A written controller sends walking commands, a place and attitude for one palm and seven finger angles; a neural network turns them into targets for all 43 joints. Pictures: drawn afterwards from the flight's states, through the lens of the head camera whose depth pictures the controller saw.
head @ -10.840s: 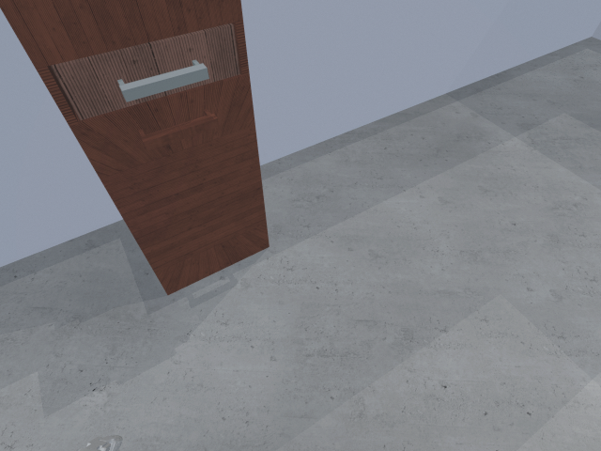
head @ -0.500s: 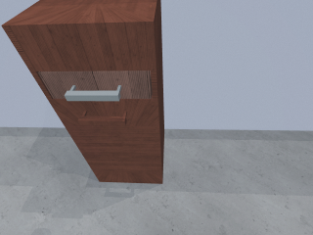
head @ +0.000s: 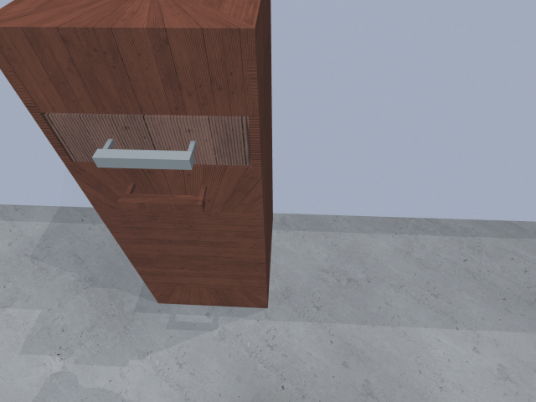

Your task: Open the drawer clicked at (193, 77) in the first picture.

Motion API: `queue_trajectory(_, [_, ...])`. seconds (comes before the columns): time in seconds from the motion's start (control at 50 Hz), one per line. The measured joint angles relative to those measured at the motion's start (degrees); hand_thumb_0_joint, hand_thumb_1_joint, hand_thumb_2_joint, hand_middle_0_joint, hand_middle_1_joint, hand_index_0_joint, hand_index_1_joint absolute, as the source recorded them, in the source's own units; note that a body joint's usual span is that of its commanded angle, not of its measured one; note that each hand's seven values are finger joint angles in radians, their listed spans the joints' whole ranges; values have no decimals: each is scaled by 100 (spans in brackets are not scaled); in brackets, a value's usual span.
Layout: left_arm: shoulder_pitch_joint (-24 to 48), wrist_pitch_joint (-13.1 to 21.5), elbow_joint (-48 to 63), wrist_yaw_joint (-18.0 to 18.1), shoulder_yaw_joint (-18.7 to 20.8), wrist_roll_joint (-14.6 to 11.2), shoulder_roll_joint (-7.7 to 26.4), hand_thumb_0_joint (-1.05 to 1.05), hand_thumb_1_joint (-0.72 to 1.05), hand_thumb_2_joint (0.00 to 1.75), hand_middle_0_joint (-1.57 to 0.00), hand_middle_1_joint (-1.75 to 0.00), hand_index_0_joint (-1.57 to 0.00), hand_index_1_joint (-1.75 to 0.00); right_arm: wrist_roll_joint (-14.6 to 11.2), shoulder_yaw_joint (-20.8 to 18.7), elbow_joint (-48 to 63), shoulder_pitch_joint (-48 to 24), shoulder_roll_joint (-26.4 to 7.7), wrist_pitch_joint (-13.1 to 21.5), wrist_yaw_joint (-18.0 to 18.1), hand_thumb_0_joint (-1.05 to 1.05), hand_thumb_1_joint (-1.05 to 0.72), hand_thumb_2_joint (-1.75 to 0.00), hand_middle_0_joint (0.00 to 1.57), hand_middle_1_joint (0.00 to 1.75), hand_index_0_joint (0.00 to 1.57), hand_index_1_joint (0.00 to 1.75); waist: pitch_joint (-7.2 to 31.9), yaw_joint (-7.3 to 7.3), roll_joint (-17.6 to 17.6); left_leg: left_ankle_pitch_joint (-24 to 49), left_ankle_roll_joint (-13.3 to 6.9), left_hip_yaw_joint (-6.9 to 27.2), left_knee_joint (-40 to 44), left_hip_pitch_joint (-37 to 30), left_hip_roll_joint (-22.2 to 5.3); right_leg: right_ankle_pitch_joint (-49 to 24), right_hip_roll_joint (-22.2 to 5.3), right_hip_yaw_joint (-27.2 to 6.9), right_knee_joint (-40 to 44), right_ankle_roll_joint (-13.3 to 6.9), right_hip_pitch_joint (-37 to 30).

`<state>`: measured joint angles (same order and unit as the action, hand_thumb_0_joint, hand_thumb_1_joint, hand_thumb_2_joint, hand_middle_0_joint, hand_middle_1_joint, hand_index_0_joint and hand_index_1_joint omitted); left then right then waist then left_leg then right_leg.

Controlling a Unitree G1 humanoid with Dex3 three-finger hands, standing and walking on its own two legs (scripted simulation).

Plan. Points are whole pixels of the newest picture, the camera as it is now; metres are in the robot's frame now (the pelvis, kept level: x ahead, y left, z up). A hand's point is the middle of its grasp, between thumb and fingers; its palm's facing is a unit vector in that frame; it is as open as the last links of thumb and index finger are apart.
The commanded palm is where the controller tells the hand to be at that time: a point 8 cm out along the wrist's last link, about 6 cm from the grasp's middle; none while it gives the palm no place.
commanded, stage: look again from close up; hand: left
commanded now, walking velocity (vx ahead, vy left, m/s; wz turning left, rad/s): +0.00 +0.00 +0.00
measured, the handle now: (147, 151) +0.54 +0.27 +0.06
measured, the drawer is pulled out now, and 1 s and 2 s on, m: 0.00 0.00 0.00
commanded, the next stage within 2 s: raise the hand with hooked fingers in 0.50 s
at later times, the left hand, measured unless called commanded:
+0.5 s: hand out of the picture +0.01 +0.18 -0.17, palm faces +0.05 -0.98 -0.20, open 7.3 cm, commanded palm none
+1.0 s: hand (136, 383) +0.16 +0.20 -0.04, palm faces -0.03 -0.19 -0.98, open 8.4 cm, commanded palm +0.14 +0.23 +0.01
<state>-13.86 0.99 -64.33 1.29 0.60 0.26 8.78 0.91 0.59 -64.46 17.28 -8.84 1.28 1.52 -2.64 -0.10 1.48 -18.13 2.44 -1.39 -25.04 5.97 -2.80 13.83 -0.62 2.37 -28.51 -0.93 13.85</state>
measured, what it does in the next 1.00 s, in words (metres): stands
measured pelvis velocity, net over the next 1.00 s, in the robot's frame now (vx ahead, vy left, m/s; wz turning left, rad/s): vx -0.03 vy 0.01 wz -0.05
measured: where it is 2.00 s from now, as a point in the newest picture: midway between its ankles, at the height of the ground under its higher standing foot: outside the picture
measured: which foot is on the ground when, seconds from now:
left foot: down 0.00-1.00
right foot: down 0.00-1.00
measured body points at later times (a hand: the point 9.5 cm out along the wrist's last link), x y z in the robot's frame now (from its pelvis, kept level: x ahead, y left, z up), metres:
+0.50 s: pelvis +0.00 +0.00 +0.00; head +0.02 +0.00 +0.45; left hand +0.01 +0.23 -0.16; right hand -0.01 -0.21 -0.16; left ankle -0.05 +0.15 -0.74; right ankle +0.02 -0.11 -0.74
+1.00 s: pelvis -0.03 +0.01 -0.03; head +0.00 -0.01 +0.42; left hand +0.15 +0.21 +0.02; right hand +0.23 -0.23 -0.07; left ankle -0.05 +0.14 -0.74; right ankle +0.02 -0.11 -0.74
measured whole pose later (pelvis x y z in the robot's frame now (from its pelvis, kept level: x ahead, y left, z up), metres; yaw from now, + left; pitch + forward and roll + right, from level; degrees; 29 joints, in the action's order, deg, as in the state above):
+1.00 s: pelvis -0.03 +0.01 -0.03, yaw -3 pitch +8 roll +3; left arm -27.9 4.2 4.2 23.6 -6.1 62.5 16.5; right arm 3.8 -3.8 -27.2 2.0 -16.3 -0.8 -3.5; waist 5.0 5.5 -1.0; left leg -23.8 1.0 -5.9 -41.8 25.2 -1.6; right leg 18.0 -1.7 -2.5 -45.5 -0.3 35.1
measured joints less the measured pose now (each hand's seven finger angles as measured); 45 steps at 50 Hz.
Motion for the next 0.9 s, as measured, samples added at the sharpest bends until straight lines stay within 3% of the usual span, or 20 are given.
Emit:
queue_trajectory(0.62, [-126,12,22,46,15,11,-34,1,93,90,-20,-30,-20,-30,-17,-7,-43,57,116,0,1,0,-91,-90,19,30,20,30,8,39,-64,-63,-19,4,-141,91,-39,7,26,36,48,17,-13])
queue_trajectory(0.64, [-380,-321,868,98,-110,208,8,1,93,90,-20,-30,-20,-30,-99,36,180,113,80,55,30,0,-91,-90,19,30,20,30,-43,108,-52,-116,-26,-58,-209,107,-62,3,50,-11,-5,20,34])
queue_trajectory(0.68, [-964,-456,2839,383,-298,587,182,3,94,90,-20,-31,-21,-30,-204,-19,621,300,-4,557,243,1,-91,-90,20,30,20,30,0,232,-47,-157,-37,-159,-231,137,-18,61,13,-114,-196,23,178])
queue_trajectory(0.72, [-1191,-515,4279,752,-445,1060,327,3,92,89,-20,-32,-21,-31,-285,-110,983,310,-181,1003,360,2,-92,-90,20,30,20,30,137,200,34,-164,-71,-140,-347,297,59,126,-70,-111,-344,51,331])
queue_trajectory(0.76, [-1099,-442,5188,1066,-498,1876,490,3,90,88,-20,-33,-21,-33,-169,-172,1390,112,-376,1192,354,2,-92,-90,20,30,20,30,343,108,84,-199,-111,-121,-562,627,130,180,-149,-111,-559,78,652])
queue_trajectory(0.84, [-853,-206,6168,1657,-450,3852,689,2,82,86,-20,-37,-21,-37,111,-345,2390,-536,-623,923,44,2,-92,-90,20,30,20,30,726,78,113,-337,-138,-288,-998,1213,151,260,-152,-299,-1010,71,1329])
queue_trajectory(0.9, [-1010,41,6596,1915,-482,4996,695,1,76,83,-20,-41,-21,-40,226,-412,3048,-1068,-684,402,-270,1,-91,-90,19,30,20,30,840,199,13,-444,-144,-466,-1260,1517,120,295,-97,-485,-1298,81,1730])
